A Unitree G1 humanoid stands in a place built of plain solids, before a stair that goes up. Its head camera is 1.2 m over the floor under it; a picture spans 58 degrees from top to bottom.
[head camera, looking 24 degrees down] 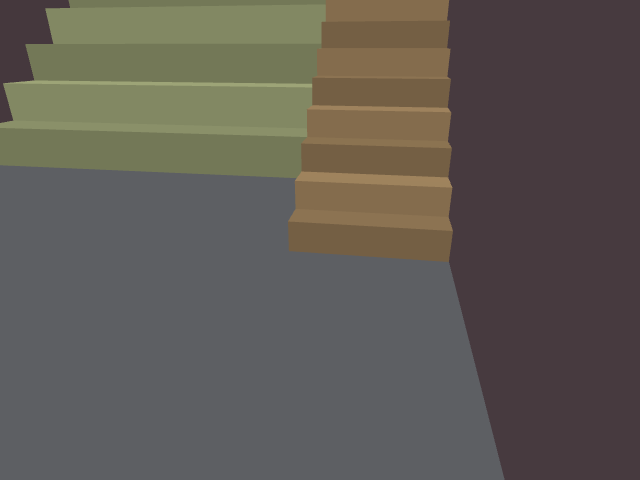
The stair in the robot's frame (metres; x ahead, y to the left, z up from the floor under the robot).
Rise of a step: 0.20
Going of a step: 0.23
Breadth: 1.00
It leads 9 degrees to the right of straight ahead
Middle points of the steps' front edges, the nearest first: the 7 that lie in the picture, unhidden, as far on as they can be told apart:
2.44 -0.29 0.21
2.67 -0.33 0.40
2.90 -0.36 0.60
3.12 -0.40 0.80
3.35 -0.44 0.99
3.58 -0.47 1.19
3.80 -0.51 1.39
